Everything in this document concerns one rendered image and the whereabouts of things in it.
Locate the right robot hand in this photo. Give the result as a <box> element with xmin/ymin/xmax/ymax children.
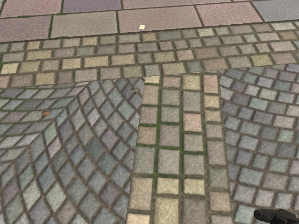
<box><xmin>253</xmin><ymin>208</ymin><xmax>299</xmax><ymax>224</ymax></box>

